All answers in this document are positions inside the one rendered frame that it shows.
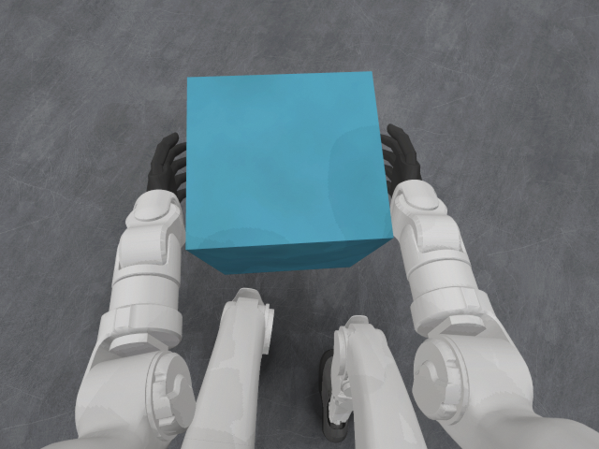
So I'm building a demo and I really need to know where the left robot thigh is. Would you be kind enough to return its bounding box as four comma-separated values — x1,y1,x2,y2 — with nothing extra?
181,297,274,449

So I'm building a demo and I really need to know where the robot right upper arm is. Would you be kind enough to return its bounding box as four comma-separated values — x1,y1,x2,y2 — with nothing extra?
412,334,599,449

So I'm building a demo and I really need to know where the robot left forearm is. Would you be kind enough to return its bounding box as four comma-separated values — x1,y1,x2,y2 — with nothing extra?
75,190,186,435

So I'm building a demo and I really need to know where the robot left hand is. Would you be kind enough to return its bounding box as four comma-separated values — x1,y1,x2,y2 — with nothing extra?
146,132,186,203

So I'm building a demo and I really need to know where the carton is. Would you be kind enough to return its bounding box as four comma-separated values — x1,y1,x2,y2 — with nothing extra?
185,71,394,275

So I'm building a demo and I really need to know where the robot left upper arm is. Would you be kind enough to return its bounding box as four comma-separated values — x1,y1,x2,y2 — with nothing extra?
41,350,196,449

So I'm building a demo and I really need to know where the robot right hand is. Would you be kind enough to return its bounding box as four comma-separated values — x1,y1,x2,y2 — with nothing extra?
380,123,422,198

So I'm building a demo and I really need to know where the robot right forearm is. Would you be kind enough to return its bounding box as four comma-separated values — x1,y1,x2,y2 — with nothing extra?
390,180,533,386

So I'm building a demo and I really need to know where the robot left shin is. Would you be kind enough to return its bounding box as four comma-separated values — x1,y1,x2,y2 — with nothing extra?
219,288,265,327

